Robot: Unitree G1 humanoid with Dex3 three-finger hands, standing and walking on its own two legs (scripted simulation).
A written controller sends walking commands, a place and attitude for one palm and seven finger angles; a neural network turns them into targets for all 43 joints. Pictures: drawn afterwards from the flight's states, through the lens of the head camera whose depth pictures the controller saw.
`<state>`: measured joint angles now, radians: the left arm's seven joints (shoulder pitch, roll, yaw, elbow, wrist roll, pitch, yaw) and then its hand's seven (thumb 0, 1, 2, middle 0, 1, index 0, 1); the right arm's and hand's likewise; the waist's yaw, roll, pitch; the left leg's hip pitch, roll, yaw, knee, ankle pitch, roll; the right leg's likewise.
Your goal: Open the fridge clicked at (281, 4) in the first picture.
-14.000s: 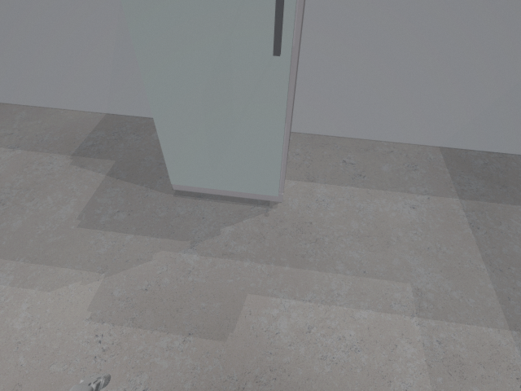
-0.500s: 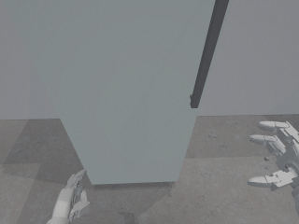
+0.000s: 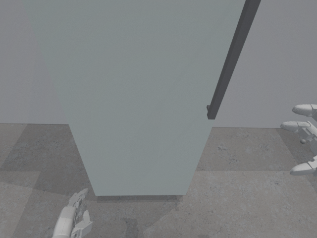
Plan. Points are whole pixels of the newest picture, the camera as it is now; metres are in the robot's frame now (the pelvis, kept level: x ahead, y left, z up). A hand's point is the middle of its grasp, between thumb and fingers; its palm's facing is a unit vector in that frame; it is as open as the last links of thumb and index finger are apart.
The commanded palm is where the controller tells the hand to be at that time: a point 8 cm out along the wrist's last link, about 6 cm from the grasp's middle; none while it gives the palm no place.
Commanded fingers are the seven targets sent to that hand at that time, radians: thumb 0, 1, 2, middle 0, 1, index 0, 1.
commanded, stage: raise the hand to about handle height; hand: right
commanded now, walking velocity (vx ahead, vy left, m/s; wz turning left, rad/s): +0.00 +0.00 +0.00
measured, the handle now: (227, 62) +0.51 -0.17 +0.23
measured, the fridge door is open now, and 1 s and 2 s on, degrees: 0 0 0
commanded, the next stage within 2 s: move the hooked fingers beside the handle in 0.36 s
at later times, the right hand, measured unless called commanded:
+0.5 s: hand (301, 147) +0.27 -0.28 +0.18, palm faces +0.06 +1.00 -0.07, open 14.0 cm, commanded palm +0.24 -0.32 +0.18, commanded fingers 0.00 0.50 -0.30 0.30 1.20 0.30 1.20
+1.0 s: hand (277, 127) +0.33 -0.26 +0.17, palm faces +0.02 +1.00 -0.04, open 14.0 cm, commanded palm +0.31 -0.30 +0.18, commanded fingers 0.00 0.50 -0.30 0.30 1.20 0.30 1.20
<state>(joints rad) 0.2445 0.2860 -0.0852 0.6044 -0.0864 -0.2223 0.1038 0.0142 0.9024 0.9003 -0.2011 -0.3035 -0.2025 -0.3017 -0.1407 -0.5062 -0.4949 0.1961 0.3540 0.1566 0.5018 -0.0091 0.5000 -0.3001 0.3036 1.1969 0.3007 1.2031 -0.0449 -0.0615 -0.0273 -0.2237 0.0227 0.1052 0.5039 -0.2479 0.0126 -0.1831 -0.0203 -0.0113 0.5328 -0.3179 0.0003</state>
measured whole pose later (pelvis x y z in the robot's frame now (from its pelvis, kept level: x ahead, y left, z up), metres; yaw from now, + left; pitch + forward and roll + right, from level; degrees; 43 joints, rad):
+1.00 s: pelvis +0.00 -0.01 +0.00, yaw +1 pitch -1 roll +0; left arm 0.26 0.28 -0.08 0.61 -0.08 -0.21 0.12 0.01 0.90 0.90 -0.20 -0.30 -0.20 -0.30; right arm -0.31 -0.45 -0.41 0.34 0.28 0.13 0.41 -0.01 0.50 -0.30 0.30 1.20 0.30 1.20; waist -0.02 -0.04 -0.02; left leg -0.25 0.03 0.09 0.50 -0.24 0.01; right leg -0.20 -0.01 -0.03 0.52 -0.31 -0.01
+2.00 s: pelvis +0.01 -0.01 +0.00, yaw +2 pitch +5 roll +1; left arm 0.36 0.30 -0.05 0.66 -0.07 -0.09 0.10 0.01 0.90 0.90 -0.20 -0.30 -0.20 -0.30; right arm -0.73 -0.51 -0.38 0.89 0.20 -0.04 0.38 -0.01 0.50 -0.30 0.30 1.20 0.30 1.20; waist 0.06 -0.02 -0.05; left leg -0.36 0.02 0.07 0.52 -0.24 0.01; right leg -0.31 -0.02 -0.04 0.55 -0.32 -0.01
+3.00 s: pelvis +0.00 -0.01 +0.00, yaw +2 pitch +7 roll +1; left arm 0.36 0.29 -0.06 0.64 -0.07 -0.06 0.09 0.01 0.90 0.90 -0.20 -0.30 -0.20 -0.30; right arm -0.80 -0.53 -0.39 1.00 0.18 -0.10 0.36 -0.01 0.50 -0.30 0.30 1.20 0.30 1.20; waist 0.08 -0.02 -0.05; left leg -0.41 0.02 0.06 0.54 -0.24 0.00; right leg -0.36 -0.02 -0.05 0.58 -0.33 -0.01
